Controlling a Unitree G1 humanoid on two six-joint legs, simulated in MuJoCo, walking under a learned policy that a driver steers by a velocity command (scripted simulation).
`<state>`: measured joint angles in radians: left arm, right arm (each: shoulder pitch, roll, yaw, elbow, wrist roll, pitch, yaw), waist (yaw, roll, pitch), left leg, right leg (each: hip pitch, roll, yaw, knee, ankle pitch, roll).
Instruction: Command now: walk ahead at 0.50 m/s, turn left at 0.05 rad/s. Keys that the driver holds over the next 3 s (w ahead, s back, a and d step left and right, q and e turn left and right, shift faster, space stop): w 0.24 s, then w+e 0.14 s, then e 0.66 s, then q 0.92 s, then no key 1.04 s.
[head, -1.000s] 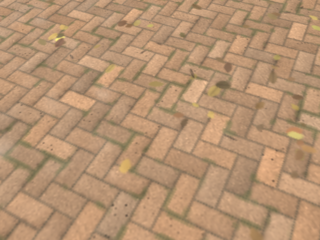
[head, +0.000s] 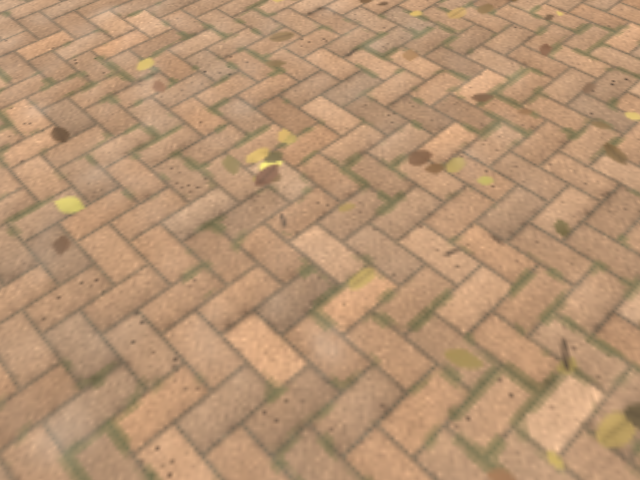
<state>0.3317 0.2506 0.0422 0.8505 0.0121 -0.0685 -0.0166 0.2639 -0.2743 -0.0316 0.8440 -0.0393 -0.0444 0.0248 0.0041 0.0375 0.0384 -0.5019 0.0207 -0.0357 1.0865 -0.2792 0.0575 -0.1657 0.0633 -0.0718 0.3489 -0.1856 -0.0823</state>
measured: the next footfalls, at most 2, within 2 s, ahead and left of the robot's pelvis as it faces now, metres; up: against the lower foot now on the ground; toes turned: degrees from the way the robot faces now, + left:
left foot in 0.30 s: +0.33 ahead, +0.12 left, +0.00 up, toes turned +2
right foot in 0.78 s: +0.46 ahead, -0.08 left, +0.00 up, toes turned -19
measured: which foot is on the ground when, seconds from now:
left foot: up 0.00-0.28, down 0.30-0.78, up 0.80-1.00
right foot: down 0.00-0.32, up 0.34-0.76, down 0.78-1.00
